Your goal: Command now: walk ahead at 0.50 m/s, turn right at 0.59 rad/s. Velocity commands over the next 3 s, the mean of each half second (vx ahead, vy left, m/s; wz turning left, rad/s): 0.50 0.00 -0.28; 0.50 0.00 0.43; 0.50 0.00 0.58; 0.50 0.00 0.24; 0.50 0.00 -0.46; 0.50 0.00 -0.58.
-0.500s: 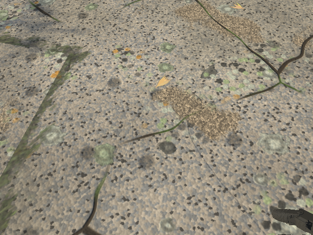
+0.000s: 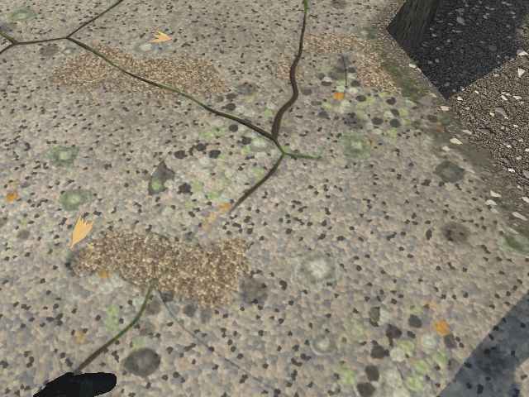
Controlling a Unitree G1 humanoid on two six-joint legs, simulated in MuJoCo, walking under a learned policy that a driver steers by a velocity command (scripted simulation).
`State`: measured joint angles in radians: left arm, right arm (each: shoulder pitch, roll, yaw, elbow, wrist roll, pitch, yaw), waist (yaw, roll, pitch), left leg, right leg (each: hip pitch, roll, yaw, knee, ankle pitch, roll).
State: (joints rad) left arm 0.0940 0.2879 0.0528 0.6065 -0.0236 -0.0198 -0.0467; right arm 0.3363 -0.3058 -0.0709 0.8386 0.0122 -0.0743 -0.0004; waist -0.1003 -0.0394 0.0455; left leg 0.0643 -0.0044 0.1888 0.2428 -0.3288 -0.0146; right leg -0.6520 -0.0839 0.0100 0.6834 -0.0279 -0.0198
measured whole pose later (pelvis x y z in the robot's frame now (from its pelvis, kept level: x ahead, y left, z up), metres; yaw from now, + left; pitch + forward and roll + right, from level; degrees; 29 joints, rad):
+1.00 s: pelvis +0.58 -0.02 +0.01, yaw +9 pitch +2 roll +0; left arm 0.06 0.28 0.03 0.67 0.00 -0.10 -0.01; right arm 0.34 -0.29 -0.06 0.75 0.02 -0.04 -0.01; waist -0.08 -0.03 0.03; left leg -0.13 -0.12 -0.17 0.37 -0.27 0.08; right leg -0.61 -0.04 0.12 0.57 0.03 0.07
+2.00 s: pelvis +1.08 +0.20 +0.01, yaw +33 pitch +1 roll +2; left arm 0.15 0.29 0.04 0.77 -0.02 -0.07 -0.03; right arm 0.30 -0.27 -0.05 0.75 -0.01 -0.08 0.01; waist -0.05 -0.05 0.02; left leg 0.02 -0.09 0.05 0.21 -0.25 0.07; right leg -0.69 -0.10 0.04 0.67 0.13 0.02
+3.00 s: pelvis +1.60 +0.42 +0.01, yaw -2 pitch +1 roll +2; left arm 0.13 0.30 0.07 0.62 -0.02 -0.02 -0.03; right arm 0.34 -0.29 -0.07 0.83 0.00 -0.08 0.00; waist -0.09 -0.04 0.04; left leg 0.01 -0.01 0.17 0.25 -0.28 0.00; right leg -0.68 -0.09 0.03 0.78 -0.03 0.00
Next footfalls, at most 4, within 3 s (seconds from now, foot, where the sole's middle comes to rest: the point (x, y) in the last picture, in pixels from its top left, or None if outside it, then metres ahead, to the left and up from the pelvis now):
0.08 right None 0.22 -0.12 -0.77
0.62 left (229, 358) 0.56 0.07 -0.77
1.10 right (286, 255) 0.84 -0.12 -0.77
1.62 left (162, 222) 0.99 0.24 -0.77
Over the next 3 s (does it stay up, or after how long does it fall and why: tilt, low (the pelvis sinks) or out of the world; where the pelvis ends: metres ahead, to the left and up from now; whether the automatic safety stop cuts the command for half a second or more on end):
stays up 1.60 0.42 0.01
